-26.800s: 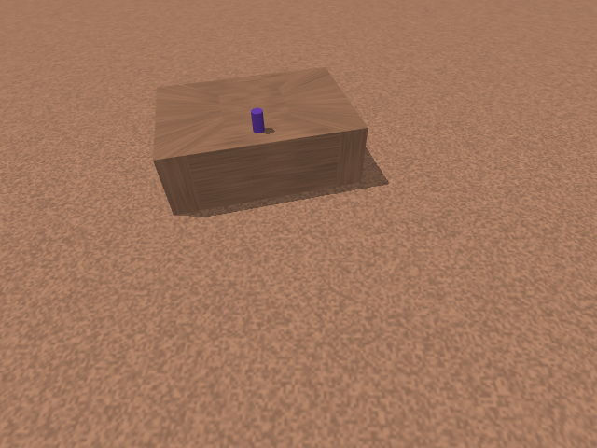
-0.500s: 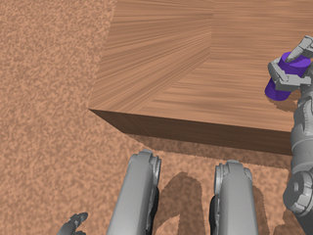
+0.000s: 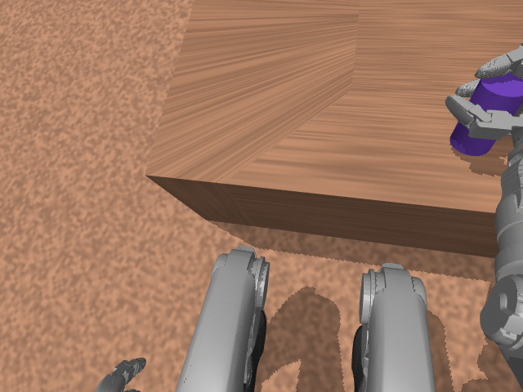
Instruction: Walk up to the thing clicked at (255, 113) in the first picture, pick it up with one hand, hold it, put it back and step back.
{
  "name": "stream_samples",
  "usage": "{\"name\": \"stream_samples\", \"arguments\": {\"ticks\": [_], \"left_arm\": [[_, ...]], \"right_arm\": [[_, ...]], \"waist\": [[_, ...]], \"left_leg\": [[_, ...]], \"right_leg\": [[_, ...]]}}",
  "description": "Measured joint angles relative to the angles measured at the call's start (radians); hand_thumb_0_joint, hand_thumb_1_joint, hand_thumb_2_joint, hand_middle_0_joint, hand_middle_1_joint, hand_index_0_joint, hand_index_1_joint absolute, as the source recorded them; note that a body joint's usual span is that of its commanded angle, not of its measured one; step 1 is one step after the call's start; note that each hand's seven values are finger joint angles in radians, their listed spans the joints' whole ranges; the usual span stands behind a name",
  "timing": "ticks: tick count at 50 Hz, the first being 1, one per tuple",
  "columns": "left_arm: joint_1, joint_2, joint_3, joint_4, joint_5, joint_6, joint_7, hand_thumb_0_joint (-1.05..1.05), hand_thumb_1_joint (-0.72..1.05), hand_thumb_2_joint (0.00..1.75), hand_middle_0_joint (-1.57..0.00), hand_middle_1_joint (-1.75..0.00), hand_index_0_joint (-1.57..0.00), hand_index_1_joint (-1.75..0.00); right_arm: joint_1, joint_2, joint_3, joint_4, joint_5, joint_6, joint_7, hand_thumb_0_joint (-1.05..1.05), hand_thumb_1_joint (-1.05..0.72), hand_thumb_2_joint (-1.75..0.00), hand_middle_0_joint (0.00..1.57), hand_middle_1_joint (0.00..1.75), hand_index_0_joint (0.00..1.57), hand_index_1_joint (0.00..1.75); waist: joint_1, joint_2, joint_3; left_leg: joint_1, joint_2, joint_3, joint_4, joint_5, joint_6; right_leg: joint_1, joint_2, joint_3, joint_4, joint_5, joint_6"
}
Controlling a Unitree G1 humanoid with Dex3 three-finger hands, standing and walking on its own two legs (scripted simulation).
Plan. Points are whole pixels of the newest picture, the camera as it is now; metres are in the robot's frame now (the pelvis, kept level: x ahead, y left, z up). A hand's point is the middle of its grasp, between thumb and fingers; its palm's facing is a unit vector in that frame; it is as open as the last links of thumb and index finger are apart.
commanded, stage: open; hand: right
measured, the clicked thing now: (486, 115) +0.52 -0.23 -0.01
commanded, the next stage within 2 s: withdraw in 0.20 s
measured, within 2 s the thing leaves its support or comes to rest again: rests again in 0.58 s
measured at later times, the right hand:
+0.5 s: hand (499, 93) +0.53 -0.22 +0.02, palm faces +0.17 +0.99 -0.02, open 15.7 cm
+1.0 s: hand out of the picture +0.50 -0.31 +0.12, palm faces +0.18 +0.94 -0.27, open 17.4 cm
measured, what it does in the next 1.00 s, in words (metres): rises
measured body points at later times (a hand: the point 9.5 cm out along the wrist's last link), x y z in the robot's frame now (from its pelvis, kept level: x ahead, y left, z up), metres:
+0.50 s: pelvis +0.00 +0.00 +0.01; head +0.22 -0.04 +0.40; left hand +0.07 +0.29 -0.11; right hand +0.52 -0.28 +0.02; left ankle +0.09 +0.13 -0.37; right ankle +0.08 -0.14 -0.37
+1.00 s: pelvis +0.02 -0.01 +0.13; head +0.21 -0.05 +0.54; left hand +0.11 +0.28 +0.02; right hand +0.48 -0.36 +0.14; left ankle +0.09 +0.13 -0.37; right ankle +0.08 -0.14 -0.37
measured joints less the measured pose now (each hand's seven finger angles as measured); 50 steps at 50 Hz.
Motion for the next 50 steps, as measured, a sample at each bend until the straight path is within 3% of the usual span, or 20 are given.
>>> {"name": "stream_samples", "arguments": {"ticks": [11, 20, 28, 34, 38, 42, 46, 50], "left_arm": [[0.003, -0.004, -0.004, -0.003, 0.001, 0.001, 0.002, 0.0, 0.92, 0.89, -0.21, -0.3, -0.21, -0.3], [0.002, -0.001, -0.001, -0.006, 0.0, 0.003, 0.0, 0.0, 0.91, 0.89, -0.21, -0.3, -0.2, -0.3], [-0.007, -0.003, 0.003, -0.013, -0.014, 0.019, 0.014, 0.0, 0.91, 0.89, -0.2, -0.29, -0.2, -0.29], [-0.006, -0.006, 0.0, -0.012, -0.039, 0.022, 0.036, 0.0, 0.91, 0.89, -0.2, -0.29, -0.2, -0.29], [0.007, -0.003, 0.0, -0.007, -0.057, 0.011, 0.044, 0.0, 0.91, 0.89, -0.2, -0.29, -0.2, -0.29], [0.03, 0.006, 0.002, -0.016, -0.071, -0.004, 0.041, 0.0, 0.9, 0.89, -0.2, -0.29, -0.2, -0.29], [0.033, 0.005, 0.005, -0.061, -0.079, 0.029, 0.029, 0.0, 0.9, 0.89, -0.2, -0.3, -0.2, -0.3], [0.034, -0.004, -0.003, -0.091, -0.085, 0.058, 0.017, 0.0, 0.89, 0.9, -0.2, -0.3, -0.2, -0.3]], "right_arm": [[0.014, 0.007, 0.003, -0.026, -0.001, 0.006, -0.014, 0.0, 0.27, -0.36, 0.7, 0.53, 0.72, 0.53], [0.021, 0.012, 0.006, -0.042, -0.003, 0.009, -0.025, -0.01, 0.36, -0.24, 0.41, 0.33, 0.41, 0.33], [0.036, -0.023, -0.037, -0.106, -0.008, 0.057, -0.015, -0.01, 0.44, -0.15, 0.2, 0.18, 0.2, 0.17], [0.024, -0.103, -0.077, -0.094, 0.011, 0.111, 0.02, -0.01, 0.51, -0.09, 0.11, 0.1, 0.12, 0.1], [0.03, -0.147, -0.081, -0.071, 0.035, 0.143, 0.074, -0.01, 0.55, -0.07, 0.08, 0.08, 0.08, 0.07], [0.06, -0.153, -0.074, -0.076, 0.069, 0.157, 0.122, -0.01, 0.57, -0.06, 0.06, 0.07, 0.07, 0.06], [0.105, -0.175, -0.027, -0.068, -0.053, 0.251, 0.074, -0.01, 0.54, -0.06, 0.05, 0.06, 0.06, 0.06], [0.165, -0.164, -0.003, -0.09, -0.132, 0.324, 0.007, -0.01, 0.53, -0.06, 0.05, 0.06, 0.07, 0.06]], "waist": [[0.007, 0.0, 0.003], [0.007, -0.002, 0.006], [0.006, -0.006, 0.009], [-0.001, -0.01, -0.006], [-0.01, -0.015, -0.019], [-0.018, -0.012, -0.03], [-0.022, -0.003, -0.008], [-0.028, 0.003, 0.002]], "left_leg": [[0.011, 0.001, 0.001, -0.01, -0.002, -0.004], [0.014, 0.004, 0.0, -0.014, -0.005, -0.005], [0.049, 0.001, 0.001, -0.043, -0.006, -0.007], [0.128, 0.0, 0.004, -0.125, -0.001, -0.003], [0.192, 0.002, 0.008, -0.201, 0.009, -0.002], [0.255, 0.005, 0.01, -0.269, 0.017, 0.0], [0.333, 0.0, 0.009, -0.344, 0.037, 0.001], [0.434, -0.004, 0.012, -0.445, 0.063, 0.001]], "right_leg": [[0.005, 0.0, 0.0, -0.004, -0.002, -0.003], [0.006, 0.002, -0.002, -0.007, -0.003, -0.006], [0.044, -0.006, -0.003, -0.035, -0.009, -0.007], [0.125, -0.015, -0.008, -0.115, -0.007, -0.01], [0.185, -0.019, -0.009, -0.187, 0.001, -0.016], [0.245, -0.021, -0.012, -0.251, 0.009, -0.019], [0.324, -0.031, -0.017, -0.323, 0.023, -0.022], [0.425, -0.041, -0.02, -0.418, 0.043, -0.023]]}}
